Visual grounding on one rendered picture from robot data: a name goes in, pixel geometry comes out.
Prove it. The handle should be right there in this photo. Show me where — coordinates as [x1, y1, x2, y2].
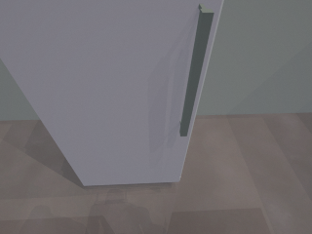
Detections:
[179, 3, 215, 137]

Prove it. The fridge door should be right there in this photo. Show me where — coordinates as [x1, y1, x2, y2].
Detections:
[0, 0, 222, 186]

